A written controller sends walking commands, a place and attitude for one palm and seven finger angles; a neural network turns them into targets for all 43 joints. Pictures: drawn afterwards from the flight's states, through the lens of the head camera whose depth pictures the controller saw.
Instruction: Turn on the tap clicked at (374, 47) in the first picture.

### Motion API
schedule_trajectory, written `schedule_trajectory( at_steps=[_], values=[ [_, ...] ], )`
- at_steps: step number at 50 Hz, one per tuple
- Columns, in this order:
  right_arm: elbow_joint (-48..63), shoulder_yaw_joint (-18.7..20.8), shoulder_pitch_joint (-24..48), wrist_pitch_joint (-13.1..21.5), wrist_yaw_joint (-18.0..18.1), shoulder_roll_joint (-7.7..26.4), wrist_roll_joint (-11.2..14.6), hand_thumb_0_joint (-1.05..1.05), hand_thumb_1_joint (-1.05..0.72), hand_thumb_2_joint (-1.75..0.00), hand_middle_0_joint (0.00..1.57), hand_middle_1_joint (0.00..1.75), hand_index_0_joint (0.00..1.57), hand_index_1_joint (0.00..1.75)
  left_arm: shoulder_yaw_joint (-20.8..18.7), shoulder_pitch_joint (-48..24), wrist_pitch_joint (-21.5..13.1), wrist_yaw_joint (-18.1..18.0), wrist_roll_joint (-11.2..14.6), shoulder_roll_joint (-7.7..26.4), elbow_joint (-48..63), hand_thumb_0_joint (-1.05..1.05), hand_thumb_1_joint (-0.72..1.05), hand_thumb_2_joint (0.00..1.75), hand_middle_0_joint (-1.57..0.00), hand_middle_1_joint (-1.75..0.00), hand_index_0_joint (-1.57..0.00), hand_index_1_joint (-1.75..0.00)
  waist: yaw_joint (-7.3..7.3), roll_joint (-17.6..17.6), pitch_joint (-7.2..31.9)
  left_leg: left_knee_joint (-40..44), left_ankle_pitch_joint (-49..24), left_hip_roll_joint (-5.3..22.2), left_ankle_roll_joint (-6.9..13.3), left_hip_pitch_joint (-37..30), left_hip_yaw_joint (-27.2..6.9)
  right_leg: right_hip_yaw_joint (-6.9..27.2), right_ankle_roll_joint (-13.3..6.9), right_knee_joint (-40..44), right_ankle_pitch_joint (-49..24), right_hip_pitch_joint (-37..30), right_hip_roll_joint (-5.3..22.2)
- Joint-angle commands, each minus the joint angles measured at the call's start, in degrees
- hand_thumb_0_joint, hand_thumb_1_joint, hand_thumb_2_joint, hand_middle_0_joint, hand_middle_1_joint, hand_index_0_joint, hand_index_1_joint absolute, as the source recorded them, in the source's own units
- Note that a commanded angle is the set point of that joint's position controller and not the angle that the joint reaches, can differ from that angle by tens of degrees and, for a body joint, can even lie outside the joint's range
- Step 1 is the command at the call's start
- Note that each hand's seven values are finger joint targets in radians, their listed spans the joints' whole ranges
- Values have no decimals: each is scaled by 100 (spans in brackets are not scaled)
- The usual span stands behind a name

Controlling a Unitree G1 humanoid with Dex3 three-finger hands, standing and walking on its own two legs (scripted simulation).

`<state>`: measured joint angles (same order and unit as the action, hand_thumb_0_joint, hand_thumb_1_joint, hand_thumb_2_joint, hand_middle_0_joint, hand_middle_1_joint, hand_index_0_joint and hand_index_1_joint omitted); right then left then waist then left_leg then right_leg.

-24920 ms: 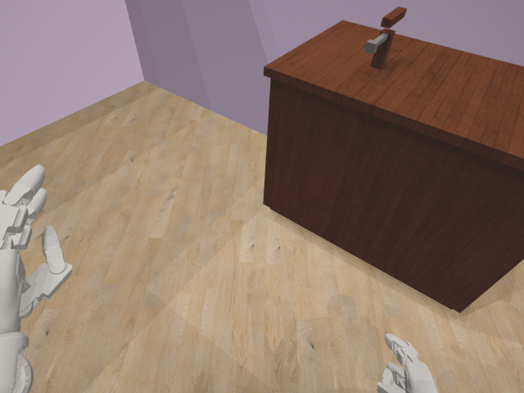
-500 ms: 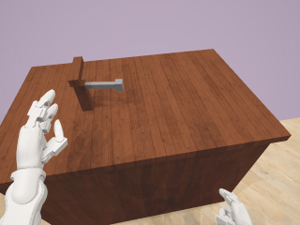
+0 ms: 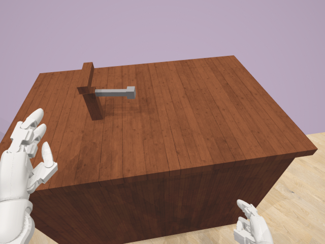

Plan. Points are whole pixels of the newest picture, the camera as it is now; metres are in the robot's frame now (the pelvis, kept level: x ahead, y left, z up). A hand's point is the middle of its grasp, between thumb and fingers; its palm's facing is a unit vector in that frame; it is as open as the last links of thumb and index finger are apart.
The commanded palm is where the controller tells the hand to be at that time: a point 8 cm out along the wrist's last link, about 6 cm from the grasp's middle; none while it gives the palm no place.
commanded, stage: step back with the hand held close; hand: left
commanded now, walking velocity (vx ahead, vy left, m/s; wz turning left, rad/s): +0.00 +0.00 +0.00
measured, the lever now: (131, 92) +0.50 +0.17 +0.11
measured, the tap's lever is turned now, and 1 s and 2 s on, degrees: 80 80 80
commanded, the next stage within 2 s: stop stepping back and stand still in 1.64 s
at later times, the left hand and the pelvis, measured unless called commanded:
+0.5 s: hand (56, 177) +0.18 +0.23 +0.15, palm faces +0.30 -0.83 -0.47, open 7.4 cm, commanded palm +0.13 +0.28 +0.17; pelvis -0.04 +0.00 -0.01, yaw -2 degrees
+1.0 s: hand (35, 197) +0.14 +0.25 +0.15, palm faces +0.40 -0.79 -0.46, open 7.4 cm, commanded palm +0.08 +0.29 +0.17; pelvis -0.08 +0.01 -0.03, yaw +0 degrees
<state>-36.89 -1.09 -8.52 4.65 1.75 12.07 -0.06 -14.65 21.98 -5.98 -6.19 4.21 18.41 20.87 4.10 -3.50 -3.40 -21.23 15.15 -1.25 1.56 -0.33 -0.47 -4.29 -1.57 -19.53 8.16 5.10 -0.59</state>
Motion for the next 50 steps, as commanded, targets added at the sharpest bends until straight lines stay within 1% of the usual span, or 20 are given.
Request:
schedule_trajectory(
  at_steps=[1,3,5,6,7,8,14,16,23,24,28,29,33,36,38,41,44,47,49,50],
  values=[
    [909,244,798,314,65,637,22,0,-90,-90,20,30,20,30,-598,-598,-413,-103,6,987,1164,0,90,90,-20,-30,-20,-30,-48,62,453,439,-1091,272,-100,800,-235,358,-138,224,-316,-562,200],
    [922,253,812,304,75,629,25,0,-90,-90,20,30,20,30,-632,-573,-415,-98,17,1026,1152,0,90,90,-20,-30,-20,-30,-34,99,474,428,-1027,270,-62,788,-203,384,-128,255,-283,-561,214],
    [974,248,862,343,69,637,29,0,-90,-90,20,30,20,30,-712,-885,-490,-117,9,1174,1605,0,90,90,-20,-30,-20,-30,-25,-179,680,404,-990,243,-60,722,-219,422,-135,258,-271,-654,227],
    [1242,149,727,254,130,618,127,0,-90,-90,20,30,20,30,-1518,-1279,-697,-178,84,1840,1893,0,90,90,-20,-30,-20,-30,-217,27,94,234,-338,370,58,1014,-277,1180,-72,527,-366,154,537],
    [1020,130,608,168,135,538,71,0,-90,-90,20,30,20,30,-1147,-605,-701,-140,35,1308,1267,0,90,90,-20,-30,-20,-30,-274,305,125,84,-274,366,82,1004,-363,1167,-75,550,-384,270,702],
    [1082,162,512,102,118,574,59,0,-90,-90,20,30,20,30,-992,-241,-665,-106,1,1099,1104,0,90,90,-20,-30,-20,-30,-289,540,265,6,-335,393,81,939,-346,1185,-62,519,-422,355,745],
    [1382,295,507,-43,175,732,76,0,-90,-90,20,30,20,30,-1039,171,-693,-163,-72,1203,1597,0,90,90,-20,-30,-20,-30,-262,-108,1088,48,-1293,618,65,994,-414,948,0,-259,-1296,110,723],
    [1444,335,442,-89,199,715,82,0,-90,-90,20,30,20,30,-1129,415,-674,-197,-74,1226,1572,0,90,90,-20,-30,-20,-30,-252,226,1180,-11,-1538,693,65,1112,-442,856,51,-447,-1499,87,704],
    [1516,412,391,-146,229,722,112,0,-90,-90,20,30,20,30,-1261,591,-645,-288,-109,1351,1831,0,90,90,-20,-30,-20,-30,-307,270,987,-181,-730,685,112,1749,-536,1076,45,-549,-900,443,784],
    [1508,412,409,-138,230,749,104,0,-90,-90,20,30,20,30,-1313,561,-652,-297,-128,1414,1969,0,90,90,-20,-30,-20,-30,-315,81,1027,-136,-646,692,117,1798,-616,1099,18,-594,-774,447,774],
    [1491,426,289,-110,233,746,111,0,-90,-90,20,30,20,30,-1251,578,-654,-345,-153,1334,1896,0,90,90,-20,-30,-20,-30,-346,394,841,-256,413,634,180,2195,-606,1259,22,-411,146,714,811],
    [1493,428,302,-94,233,770,111,0,-90,-90,20,30,20,30,-1284,528,-663,-354,-166,1399,2048,0,90,90,-20,-30,-20,-30,-372,242,861,-251,548,621,188,2179,-649,1316,-24,-370,317,790,835],
    [1466,407,221,-48,227,777,120,0,-90,-90,20,30,20,30,-1232,464,-688,-418,-208,1326,2022,0,90,90,-20,-30,-20,-30,-396,363,668,-320,1400,632,245,2528,-737,1304,1,-288,1210,1069,823],
    [1464,393,229,-7,251,799,101,0,-90,-90,20,30,20,30,-1269,420,-723,-450,-253,1323,2089,0,90,90,-20,-30,-20,-30,-397,99,643,12,1698,803,328,2877,-937,1124,82,-618,1224,889,626],
    [1480,410,205,15,258,809,101,0,-90,-90,20,30,20,30,-1339,378,-739,-468,-288,1340,2113,0,90,90,-20,-30,-20,-30,-380,115,712,145,1706,877,371,3210,-1010,1014,134,-920,843,507,519],
    [1481,407,244,43,260,821,90,0,-90,-90,20,30,20,30,-1318,318,-762,-462,-345,1258,2175,0,90,90,-20,-30,-20,-30,-368,-304,766,423,1676,1078,443,3542,-1200,843,196,-1520,250,84,325],
    [1478,438,256,49,246,820,75,0,-90,-90,20,30,20,30,-1434,276,-763,-443,-384,1337,2164,0,90,90,-20,-30,-20,-30,-363,-211,747,320,1626,1067,476,3790,-1167,915,185,-1738,-89,-127,323],
    [1418,439,174,11,203,747,69,0,-90,-90,20,30,20,30,-1304,223,-777,-411,-360,1221,2117,0,90,90,-20,-30,-20,-30,-394,428,543,-379,1823,767,392,3760,-878,1499,24,-1151,187,370,682],
    [1312,470,65,-26,154,712,38,0,-90,-90,20,30,20,30,-1349,141,-757,-429,-290,1389,2282,0,90,90,-20,-30,-20,-30,-463,938,690,-1268,1479,419,146,3006,-603,2258,-362,-231,650,1120,1318],
    [1224,434,28,-39,110,611,44,0,-90,-90,20,30,20,30,-1223,236,-751,-437,-242,1272,2313,0,90,90,-20,-30,-20,-30,-496,1046,862,-1658,1159,335,63,2544,-507,2336,-515,9,621,1363,1603]
  ],
)
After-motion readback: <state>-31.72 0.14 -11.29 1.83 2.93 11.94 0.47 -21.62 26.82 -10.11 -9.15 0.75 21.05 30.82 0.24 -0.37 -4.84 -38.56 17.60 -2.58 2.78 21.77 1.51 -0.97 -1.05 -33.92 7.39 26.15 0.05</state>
